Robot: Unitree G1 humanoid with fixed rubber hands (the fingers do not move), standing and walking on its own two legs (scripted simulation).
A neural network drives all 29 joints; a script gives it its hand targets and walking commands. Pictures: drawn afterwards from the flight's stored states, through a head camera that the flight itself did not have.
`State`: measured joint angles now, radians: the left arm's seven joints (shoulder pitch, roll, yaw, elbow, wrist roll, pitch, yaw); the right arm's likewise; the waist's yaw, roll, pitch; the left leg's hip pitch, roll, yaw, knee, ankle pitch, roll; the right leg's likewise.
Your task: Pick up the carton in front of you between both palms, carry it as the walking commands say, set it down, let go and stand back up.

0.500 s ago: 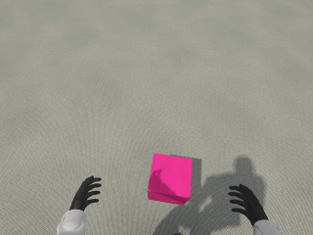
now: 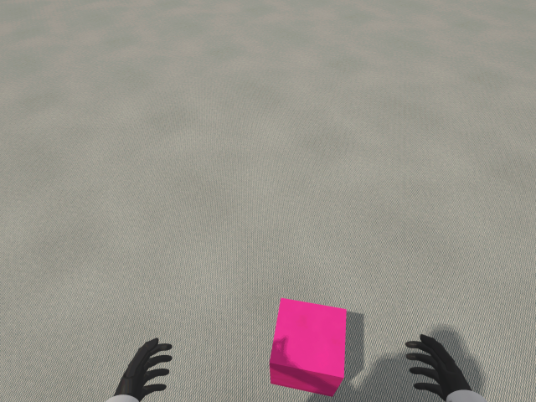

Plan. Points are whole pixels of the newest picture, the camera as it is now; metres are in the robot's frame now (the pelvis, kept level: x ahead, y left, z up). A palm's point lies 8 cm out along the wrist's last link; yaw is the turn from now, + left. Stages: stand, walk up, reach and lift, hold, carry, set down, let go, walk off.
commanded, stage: let go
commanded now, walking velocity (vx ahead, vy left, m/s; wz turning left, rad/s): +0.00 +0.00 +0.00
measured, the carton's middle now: (307, 347) +0.40 -0.08 -0.65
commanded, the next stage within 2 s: stand in 0.06 s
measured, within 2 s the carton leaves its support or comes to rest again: neither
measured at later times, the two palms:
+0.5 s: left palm out of the picture +0.12 +0.27 -0.08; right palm out of the picture +0.15 -0.30 -0.10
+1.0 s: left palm out of the picture +0.10 +0.28 -0.09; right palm out of the picture +0.13 -0.32 -0.10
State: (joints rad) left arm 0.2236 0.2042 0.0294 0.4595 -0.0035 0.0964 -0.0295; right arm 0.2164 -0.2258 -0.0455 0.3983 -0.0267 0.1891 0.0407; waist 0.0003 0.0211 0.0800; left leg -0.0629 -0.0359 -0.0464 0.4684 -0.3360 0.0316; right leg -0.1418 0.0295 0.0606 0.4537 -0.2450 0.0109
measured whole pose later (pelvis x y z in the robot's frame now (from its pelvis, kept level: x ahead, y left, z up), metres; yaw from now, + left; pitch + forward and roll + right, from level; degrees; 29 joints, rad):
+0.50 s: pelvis +0.01 -0.03 +0.00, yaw +2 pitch +0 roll +0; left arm 0.18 0.32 0.05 0.77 0.04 0.00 0.02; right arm 0.20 -0.35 -0.03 0.70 -0.04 0.01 -0.02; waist 0.00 0.05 0.01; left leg -0.14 -0.02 -0.09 0.50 -0.36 0.00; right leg -0.22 0.04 0.01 0.51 -0.29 -0.03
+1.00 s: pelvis +0.00 -0.03 +0.00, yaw +3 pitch -2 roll +0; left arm 0.14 0.35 0.03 0.93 0.03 0.00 0.01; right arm 0.19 -0.37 -0.01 0.84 -0.03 0.00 -0.03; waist 0.01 0.03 0.02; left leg -0.09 -0.01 -0.09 0.42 -0.30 -0.01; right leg -0.16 0.04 0.00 0.44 -0.24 -0.03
